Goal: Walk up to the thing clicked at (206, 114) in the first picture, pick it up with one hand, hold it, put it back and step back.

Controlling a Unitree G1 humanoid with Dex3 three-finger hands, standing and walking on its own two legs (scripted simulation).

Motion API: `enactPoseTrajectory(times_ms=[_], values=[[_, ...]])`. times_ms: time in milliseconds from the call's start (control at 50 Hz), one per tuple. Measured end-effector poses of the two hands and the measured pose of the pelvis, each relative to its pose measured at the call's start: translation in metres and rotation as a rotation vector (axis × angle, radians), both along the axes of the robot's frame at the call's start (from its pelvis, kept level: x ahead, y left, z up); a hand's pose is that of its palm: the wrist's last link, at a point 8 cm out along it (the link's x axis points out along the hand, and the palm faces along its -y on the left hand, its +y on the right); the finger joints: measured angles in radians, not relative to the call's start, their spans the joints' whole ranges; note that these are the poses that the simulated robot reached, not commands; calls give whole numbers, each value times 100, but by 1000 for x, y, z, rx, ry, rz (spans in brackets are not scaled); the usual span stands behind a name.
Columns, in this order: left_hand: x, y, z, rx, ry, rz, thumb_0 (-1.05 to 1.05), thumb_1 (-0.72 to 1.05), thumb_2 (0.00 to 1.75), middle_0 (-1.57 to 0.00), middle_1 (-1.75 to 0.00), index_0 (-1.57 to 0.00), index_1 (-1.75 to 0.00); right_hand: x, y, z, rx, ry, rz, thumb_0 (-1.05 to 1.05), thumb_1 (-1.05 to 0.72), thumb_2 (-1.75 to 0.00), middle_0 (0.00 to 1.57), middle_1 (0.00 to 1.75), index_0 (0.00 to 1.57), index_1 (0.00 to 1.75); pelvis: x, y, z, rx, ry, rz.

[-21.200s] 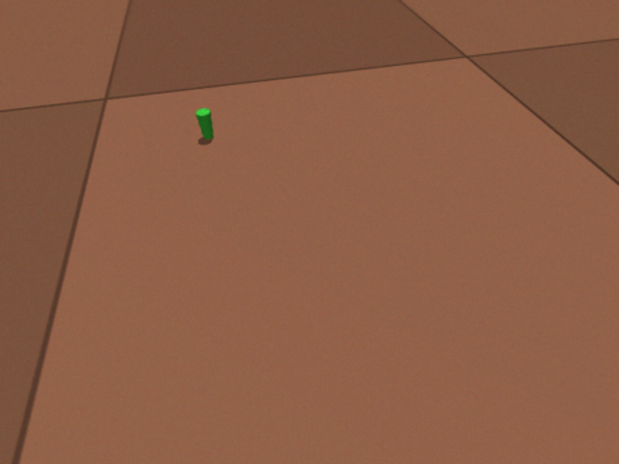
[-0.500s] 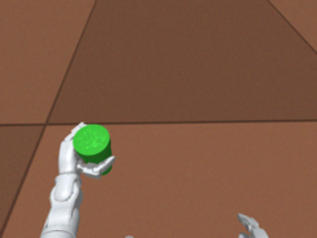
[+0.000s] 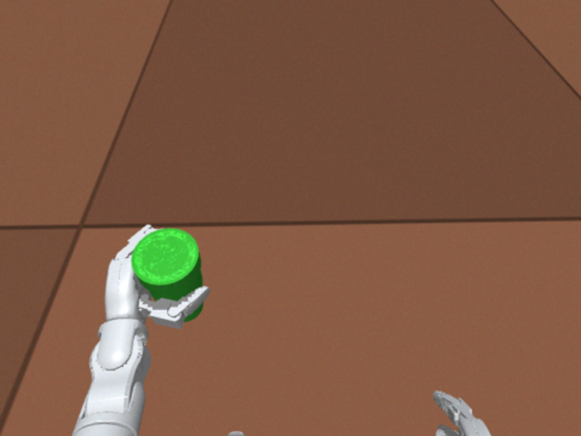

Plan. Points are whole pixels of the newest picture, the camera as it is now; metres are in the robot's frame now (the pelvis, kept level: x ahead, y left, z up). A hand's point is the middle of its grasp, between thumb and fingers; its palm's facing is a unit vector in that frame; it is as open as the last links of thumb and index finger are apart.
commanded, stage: hold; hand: left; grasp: from the side
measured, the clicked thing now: (176, 283) +0.33 +0.17 +0.02
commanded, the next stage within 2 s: crouch in 0.28 s
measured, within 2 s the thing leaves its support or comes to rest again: neither
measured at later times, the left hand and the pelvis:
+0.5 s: hand (179, 286) +0.31 +0.16 +0.04, palm faces +0.11 -0.99 -0.04, open 9.9 cm; pelvis +0.00 -0.01 +0.00, yaw +0 degrees
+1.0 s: hand (194, 324) +0.34 +0.18 -0.17, palm faces +0.15 -0.99 -0.04, open 9.8 cm; pelvis -0.03 -0.01 -0.14, yaw -1 degrees
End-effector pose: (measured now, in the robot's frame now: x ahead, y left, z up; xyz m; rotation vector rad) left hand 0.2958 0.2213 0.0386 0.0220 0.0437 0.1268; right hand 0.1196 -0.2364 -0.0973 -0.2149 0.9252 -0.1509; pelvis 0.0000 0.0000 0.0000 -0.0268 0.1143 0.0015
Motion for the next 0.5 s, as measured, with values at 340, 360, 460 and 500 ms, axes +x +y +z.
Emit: enactPoseTrajectory(times_ms=[340,360,460,500], values=[[-8,-6,0,0,1,-9,-3,-35,107,-73,-102,-73,-103,-3,-4,-1,5,-1,2,1,-93,-90,20,30,20,30,-3,-4,0,4,-6,2],[-9,-6,0,4,3,-13,-3,-35,107,-73,-102,-73,-103,-3,-5,0,5,-3,2,1,-93,-90,20,30,20,30,-3,-4,0,4,-7,2],[-11,-8,2,17,10,-24,-3,-35,107,-73,-102,-73,-103,-1,-7,0,4,-11,4,1,-92,-90,20,30,20,30,-3,-5,0,4,-12,6],[-10,-8,1,10,11,-16,-3,-35,107,-73,-102,-73,-102,0,-7,0,4,-13,6,1,-91,-90,20,30,20,30,-4,-6,0,5,-12,6]])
